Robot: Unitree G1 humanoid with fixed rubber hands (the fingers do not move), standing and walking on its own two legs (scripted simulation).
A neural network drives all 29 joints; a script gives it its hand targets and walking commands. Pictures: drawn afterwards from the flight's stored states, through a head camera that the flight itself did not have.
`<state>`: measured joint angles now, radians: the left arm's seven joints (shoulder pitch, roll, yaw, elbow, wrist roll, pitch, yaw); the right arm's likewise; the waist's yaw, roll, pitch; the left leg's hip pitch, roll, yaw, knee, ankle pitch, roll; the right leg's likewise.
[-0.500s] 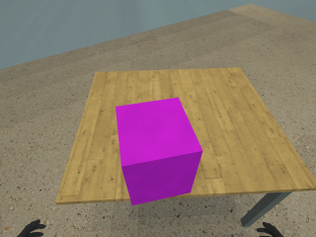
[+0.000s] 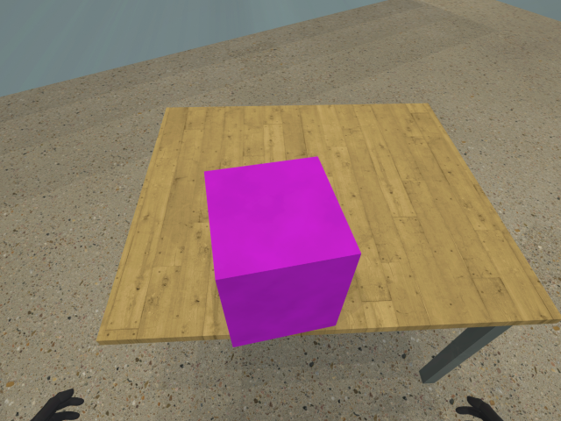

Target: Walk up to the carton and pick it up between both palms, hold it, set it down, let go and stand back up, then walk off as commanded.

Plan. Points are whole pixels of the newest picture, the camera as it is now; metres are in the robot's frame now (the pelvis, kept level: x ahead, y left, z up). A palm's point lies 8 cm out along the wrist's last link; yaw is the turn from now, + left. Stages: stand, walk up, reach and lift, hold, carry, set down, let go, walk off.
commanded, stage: walk up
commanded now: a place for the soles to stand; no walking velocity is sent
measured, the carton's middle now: (274, 253) +0.41 +0.00 -0.04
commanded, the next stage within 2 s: reach and lift in 1.40 s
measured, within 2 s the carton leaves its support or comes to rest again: neither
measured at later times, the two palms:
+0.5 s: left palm out of the picture +0.13 +0.32 -0.07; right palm out of the picture +0.11 -0.32 -0.09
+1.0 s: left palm out of the picture +0.13 +0.32 -0.08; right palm out of the picture +0.12 -0.32 -0.07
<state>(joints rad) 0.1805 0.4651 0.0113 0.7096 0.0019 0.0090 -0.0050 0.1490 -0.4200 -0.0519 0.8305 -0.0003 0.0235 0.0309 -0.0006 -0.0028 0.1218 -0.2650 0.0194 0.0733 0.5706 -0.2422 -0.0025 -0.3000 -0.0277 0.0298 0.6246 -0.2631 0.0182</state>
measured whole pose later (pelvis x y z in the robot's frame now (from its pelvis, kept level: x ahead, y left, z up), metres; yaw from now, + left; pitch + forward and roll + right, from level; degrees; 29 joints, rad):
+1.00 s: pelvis -0.01 +0.00 +0.00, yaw +0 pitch -3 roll +1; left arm 0.14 0.46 0.01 0.77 0.00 0.02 -0.01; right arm 0.12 -0.42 -0.05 0.83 0.00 0.01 0.03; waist 0.00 -0.04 0.08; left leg -0.23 0.03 0.07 0.58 -0.30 0.00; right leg -0.29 -0.01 0.04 0.60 -0.26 0.01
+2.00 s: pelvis -0.01 +0.00 +0.00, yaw -1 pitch -2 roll +1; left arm 0.10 0.28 0.02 0.58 0.00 0.22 0.06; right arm 0.13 -0.41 -0.11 0.83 -0.02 -0.25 0.09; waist 0.00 0.03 0.03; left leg -0.23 0.04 0.07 0.56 -0.29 -0.02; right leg -0.29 0.00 0.03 0.58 -0.26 0.01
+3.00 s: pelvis +0.01 -0.02 +0.01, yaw +0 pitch -1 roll +2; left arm 0.25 0.09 0.02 0.57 0.00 -0.42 0.11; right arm 0.23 -0.33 0.07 0.65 0.23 -0.56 0.11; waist 0.02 0.00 0.00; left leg -0.19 0.04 0.07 0.46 -0.25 -0.04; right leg -0.29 0.00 0.03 0.57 -0.27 -0.01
